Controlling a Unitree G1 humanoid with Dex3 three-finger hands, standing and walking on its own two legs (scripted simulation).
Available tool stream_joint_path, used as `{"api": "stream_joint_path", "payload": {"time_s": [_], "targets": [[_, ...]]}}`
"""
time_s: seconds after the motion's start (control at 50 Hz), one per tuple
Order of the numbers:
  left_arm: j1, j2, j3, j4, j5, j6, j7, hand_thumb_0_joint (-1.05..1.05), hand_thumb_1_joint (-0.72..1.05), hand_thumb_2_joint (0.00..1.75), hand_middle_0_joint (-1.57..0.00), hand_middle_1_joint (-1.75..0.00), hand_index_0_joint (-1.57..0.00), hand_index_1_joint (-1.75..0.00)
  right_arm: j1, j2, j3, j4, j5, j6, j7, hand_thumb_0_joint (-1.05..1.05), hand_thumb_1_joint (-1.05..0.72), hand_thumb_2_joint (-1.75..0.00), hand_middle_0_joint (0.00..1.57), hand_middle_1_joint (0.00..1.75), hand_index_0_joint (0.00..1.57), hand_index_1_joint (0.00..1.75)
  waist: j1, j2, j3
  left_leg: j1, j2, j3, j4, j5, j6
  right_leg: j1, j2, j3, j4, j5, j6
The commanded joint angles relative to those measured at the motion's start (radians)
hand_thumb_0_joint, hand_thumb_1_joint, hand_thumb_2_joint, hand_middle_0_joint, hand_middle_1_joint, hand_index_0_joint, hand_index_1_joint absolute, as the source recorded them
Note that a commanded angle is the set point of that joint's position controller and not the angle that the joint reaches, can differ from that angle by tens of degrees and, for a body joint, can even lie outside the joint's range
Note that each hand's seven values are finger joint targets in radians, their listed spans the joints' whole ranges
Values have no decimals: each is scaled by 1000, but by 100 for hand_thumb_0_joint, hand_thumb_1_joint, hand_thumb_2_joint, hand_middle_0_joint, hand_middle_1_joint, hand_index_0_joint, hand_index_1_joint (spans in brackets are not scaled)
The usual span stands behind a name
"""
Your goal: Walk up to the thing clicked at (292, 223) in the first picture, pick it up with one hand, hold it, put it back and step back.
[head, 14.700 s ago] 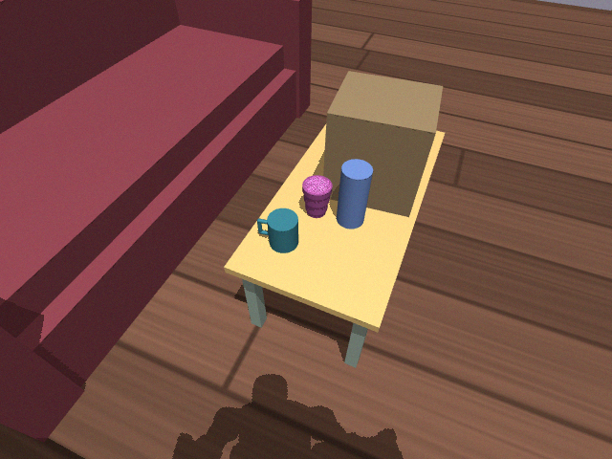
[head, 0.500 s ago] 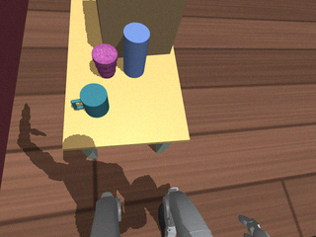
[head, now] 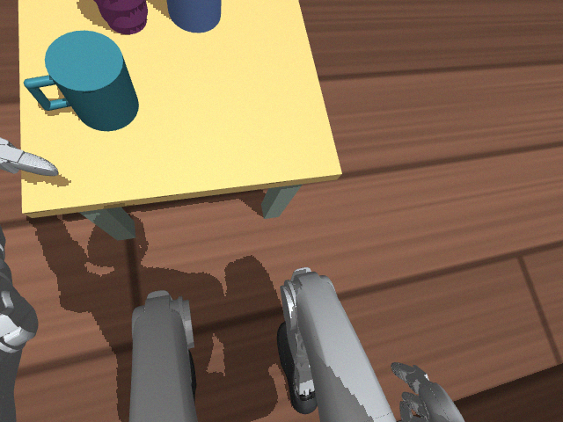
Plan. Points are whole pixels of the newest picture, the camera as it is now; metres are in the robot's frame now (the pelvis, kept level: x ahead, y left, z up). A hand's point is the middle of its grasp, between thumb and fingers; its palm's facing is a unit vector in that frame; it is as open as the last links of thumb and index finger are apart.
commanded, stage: close in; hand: left
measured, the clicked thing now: (84, 87) +0.58 +0.20 -0.06
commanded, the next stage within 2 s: close in 0.54 s
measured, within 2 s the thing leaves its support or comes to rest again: leaves its support in 1.86 s
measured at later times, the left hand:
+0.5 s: hand (63, 103) +0.54 +0.21 -0.02, palm faces +0.11 -0.99 -0.01, open 17.7 cm
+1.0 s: hand (75, 110) +0.54 +0.20 -0.04, palm faces +0.09 -1.00 -0.05, open 16.6 cm
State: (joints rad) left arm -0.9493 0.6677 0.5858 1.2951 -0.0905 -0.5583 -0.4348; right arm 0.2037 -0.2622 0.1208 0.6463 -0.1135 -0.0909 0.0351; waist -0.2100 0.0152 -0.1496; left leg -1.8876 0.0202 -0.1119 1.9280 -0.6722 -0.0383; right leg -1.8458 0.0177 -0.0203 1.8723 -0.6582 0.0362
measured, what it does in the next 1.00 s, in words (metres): stands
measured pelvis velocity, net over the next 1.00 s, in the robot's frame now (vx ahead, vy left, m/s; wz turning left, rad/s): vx -0.01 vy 0.00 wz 0.01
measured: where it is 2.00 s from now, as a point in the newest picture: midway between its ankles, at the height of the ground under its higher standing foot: (243, 396)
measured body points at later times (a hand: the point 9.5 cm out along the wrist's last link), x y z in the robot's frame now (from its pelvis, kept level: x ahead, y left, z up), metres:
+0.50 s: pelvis -0.02 +0.00 -0.05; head +0.19 +0.03 +0.34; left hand +0.53 +0.26 -0.02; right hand +0.02 -0.28 -0.16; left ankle +0.07 +0.13 -0.45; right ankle +0.08 -0.14 -0.45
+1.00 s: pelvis -0.01 +0.00 -0.05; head +0.22 +0.05 +0.34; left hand +0.53 +0.25 -0.04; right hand +0.08 -0.27 -0.17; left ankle +0.07 +0.13 -0.45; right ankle +0.08 -0.14 -0.45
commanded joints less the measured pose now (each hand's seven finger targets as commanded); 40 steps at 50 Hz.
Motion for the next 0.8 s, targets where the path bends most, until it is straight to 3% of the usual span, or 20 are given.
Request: {"api": "stream_joint_path", "payload": {"time_s": [0.0,0.02,0.08,0.14,0.24,0.28,0.32,0.34,0.36,0.44,0.48,0.56,0.6,0.62,0.64,0.72,0.78], "targets": [[-362,294,43,-180,3,-96,58,0,-55,5,-2,-10,-4,-7,192,-226,-82,-42,0,8,4,0,-90,-89,20,30,20,30,1,137,-614,306,-3,52,-126,165,65,281,4,-31,-134,165,-61],[-392,300,42,-191,8,-99,73,0,-54,6,-2,-11,-4,-8,186,-223,-80,-54,-1,12,8,0,-90,-89,20,30,20,30,-1,144,-631,285,-3,58,-113,134,64,286,4,-26,-128,142,-58],[-495,315,43,-304,23,-102,127,0,-54,6,-3,-11,-5,-9,211,-227,-88,-54,-6,30,17,0,-90,-90,20,30,20,30,14,219,-785,346,-5,67,-81,176,57,318,2,-27,-87,183,-58],[-552,303,1,-387,62,-73,181,0,-58,7,-4,-11,-5,-10,226,-220,-102,-43,-5,54,16,0,-91,-90,20,30,20,30,27,295,-877,408,-6,81,-82,201,48,339,2,-20,-84,204,-62],[-545,235,-63,-396,97,-10,238,0,-61,4,-4,-10,-5,-8,237,-219,-120,-11,8,89,6,0,-92,-90,20,30,20,30,-6,303,-790,352,-10,84,-81,113,52,285,1,-28,-87,156,-69],[-490,181,-86,-329,89,16,240,0,-61,2,-4,-9,-6,-7,233,-220,-118,-8,19,98,3,0,-91,-90,20,30,20,30,-22,247,-688,290,-9,76,-79,88,58,249,1,-41,-86,138,-69],[-441,173,-74,-277,72,35,244,0,-61,1,-5,-9,-7,-7,217,-221,-117,-15,28,101,-1,0,-92,-90,20,30,20,30,-30,137,-587,190,-7,73,-66,38,72,235,4,-42,-107,98,-60],[-448,133,-105,-268,64,40,237,0,-61,0,-4,-9,-7,-7,213,-215,-111,-26,33,99,0,0,-92,-90,20,30,20,30,-50,105,-544,146,-9,72,-60,27,77,239,5,-43,-118,91,-56],[-400,170,-61,-233,59,47,240,0,-61,0,-5,-8,-7,-6,212,-227,-115,-24,34,103,-1,0,-92,-90,20,30,20,30,-32,92,-521,119,-10,73,-63,23,80,238,4,-41,-114,88,-57],[-400,100,-119,-236,58,45,230,0,-61,0,-5,-9,-8,-6,192,-209,-117,-47,40,105,9,0,-92,-89,20,30,20,30,-32,68,-483,97,-8,67,-81,-11,80,210,10,-39,-123,40,-59],[-419,101,-118,-279,63,36,239,0,-61,0,-4,-8,-8,-5,206,-217,-125,-49,36,107,13,0,-91,-89,20,30,20,30,-14,129,-558,179,-7,66,-84,32,70,207,12,-49,-95,83,-67],[-544,35,-205,-410,72,27,259,0,-61,0,-5,-8,-7,-5,224,-217,-139,-42,35,103,13,0,-92,-90,20,30,20,30,-23,254,-661,334,-5,43,-119,71,49,170,4,-60,-66,122,-80],[-561,59,-194,-465,74,24,273,0,-61,0,-4,-7,-7,-5,230,-226,-142,-31,37,105,10,0,-92,-90,20,30,20,30,-3,304,-718,433,-3,30,-120,154,38,151,-2,-61,-44,180,-85],[-564,2,-240,-447,77,30,271,0,-61,0,-7,-4,-8,-3,225,-222,-143,-25,35,105,10,0,-91,-90,20,30,20,30,-23,320,-715,451,-2,31,-119,171,37,143,-5,-61,-46,189,-86],[-548,-18,-256,-425,79,35,275,0,-61,0,-7,-5,-8,-4,231,-223,-146,-19,35,105,9,0,-91,-90,20,30,20,30,-27,309,-696,445,-3,32,-112,179,39,134,-4,-61,-48,193,-86],[-488,-44,-256,-405,80,45,298,0,-60,6,-22,-18,-22,-16,239,-217,-145,0,33,109,11,0,-91,-90,20,30,20,30,-14,273,-670,417,-9,47,-88,249,44,166,-8,-57,-50,245,-83],[-466,-80,-285,-390,77,51,289,0,-60,10,-26,-23,-28,-21,228,-217,-150,-13,35,112,12,0,-92,-90,20,30,20,30,-27,226,-678,416,-10,45,-74,279,51,182,-8,-56,-54,274,-79]]}}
